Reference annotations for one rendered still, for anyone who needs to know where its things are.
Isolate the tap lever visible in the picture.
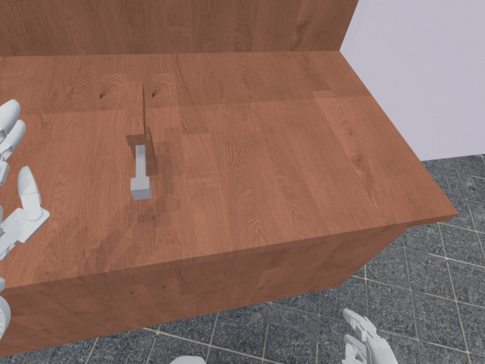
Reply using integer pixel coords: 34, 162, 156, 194
130, 145, 152, 200

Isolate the left robot hand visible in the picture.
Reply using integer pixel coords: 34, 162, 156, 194
0, 99, 50, 261

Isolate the counter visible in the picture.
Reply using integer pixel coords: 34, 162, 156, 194
0, 0, 459, 358

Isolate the right robot hand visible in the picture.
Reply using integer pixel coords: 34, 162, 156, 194
342, 309, 398, 364

